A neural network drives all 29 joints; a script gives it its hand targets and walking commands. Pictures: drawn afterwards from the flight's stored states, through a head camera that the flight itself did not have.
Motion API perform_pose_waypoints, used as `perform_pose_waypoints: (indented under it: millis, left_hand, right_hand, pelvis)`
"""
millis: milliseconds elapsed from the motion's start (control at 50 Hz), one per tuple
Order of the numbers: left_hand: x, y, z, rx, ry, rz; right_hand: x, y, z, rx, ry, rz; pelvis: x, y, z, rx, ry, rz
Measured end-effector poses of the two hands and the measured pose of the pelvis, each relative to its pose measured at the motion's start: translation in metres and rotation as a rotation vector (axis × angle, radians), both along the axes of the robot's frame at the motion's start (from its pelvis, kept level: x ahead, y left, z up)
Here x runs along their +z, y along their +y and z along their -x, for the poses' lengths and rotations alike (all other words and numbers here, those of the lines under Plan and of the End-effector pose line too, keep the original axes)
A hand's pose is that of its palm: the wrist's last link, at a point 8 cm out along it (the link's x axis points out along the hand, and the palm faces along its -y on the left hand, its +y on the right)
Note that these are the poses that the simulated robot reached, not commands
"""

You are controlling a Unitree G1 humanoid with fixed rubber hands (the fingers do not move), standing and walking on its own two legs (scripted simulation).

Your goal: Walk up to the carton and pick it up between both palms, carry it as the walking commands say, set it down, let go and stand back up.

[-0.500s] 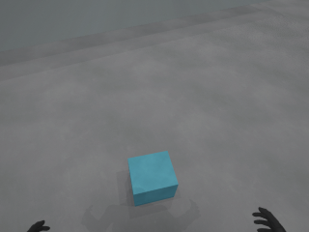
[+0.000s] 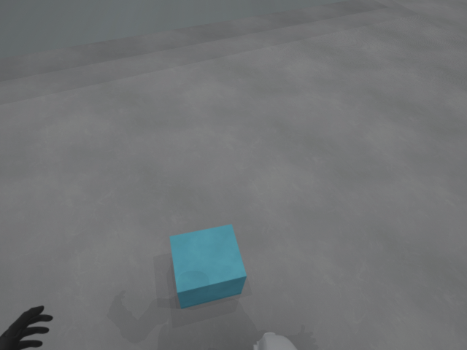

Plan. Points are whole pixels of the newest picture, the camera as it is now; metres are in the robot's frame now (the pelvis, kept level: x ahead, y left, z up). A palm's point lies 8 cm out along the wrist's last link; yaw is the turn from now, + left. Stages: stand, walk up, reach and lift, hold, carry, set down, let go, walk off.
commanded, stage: walk up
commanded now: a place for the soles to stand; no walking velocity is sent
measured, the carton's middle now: (206, 266) +0.51 +0.03 -0.65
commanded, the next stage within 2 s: reach and lift in 1.84 s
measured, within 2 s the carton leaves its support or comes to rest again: neither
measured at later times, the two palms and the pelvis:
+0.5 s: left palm out of the picture +0.10 +0.26 -0.10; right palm (406, 282) +0.25 -0.37 -0.09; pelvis +0.08 -0.08 -0.01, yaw +10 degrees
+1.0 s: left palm out of the picture +0.12 +0.27 -0.09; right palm (394, 268) +0.28 -0.36 -0.09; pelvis +0.09 -0.07 +0.00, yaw +15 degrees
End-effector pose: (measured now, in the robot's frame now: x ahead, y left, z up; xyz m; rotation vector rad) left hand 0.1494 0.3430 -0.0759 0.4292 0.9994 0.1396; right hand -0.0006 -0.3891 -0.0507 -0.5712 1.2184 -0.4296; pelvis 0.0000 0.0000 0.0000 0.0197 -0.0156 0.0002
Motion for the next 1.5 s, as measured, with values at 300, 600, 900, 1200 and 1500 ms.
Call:
perform_pose_waypoints:
  millis: [300,600,900,1200,1500]
  left_hand:
    - [-0.027,-0.06,0.074,0.232,0.08,0.001]
    - [-0.011,-0.077,0.035,0.282,0.007,-0.056]
    - [-0.009,-0.054,0.017,0.326,-0.032,-0.056]
    - [-0.007,-0.069,0.035,0.376,0.016,-0.001]
    - [-0.006,-0.06,0.052,0.414,0.041,-0.006]
  right_hand:
    - [-0.032,-0.006,-0.16,0.26,-0.085,-0.144]
    - [-0.042,0.021,-0.283,0.382,-0.202,-0.264]
    - [-0.038,0.025,-0.283,0.394,-0.151,-0.225]
    - [-0.034,0.047,-0.288,0.408,-0.111,-0.273]
    - [-0.028,0.057,-0.294,0.429,-0.119,-0.27]
  pelvis:
    - [-0.011,-0.06,-0.052,0.112,-0.02,0.021]
    - [-0.009,-0.079,-0.084,0.202,-0.017,0.017]
    - [-0.008,-0.07,-0.088,0.238,-0.019,0.028]
    - [0.009,-0.068,-0.089,0.27,-0.025,0.033]
    - [0.011,-0.066,-0.078,0.284,-0.022,0.039]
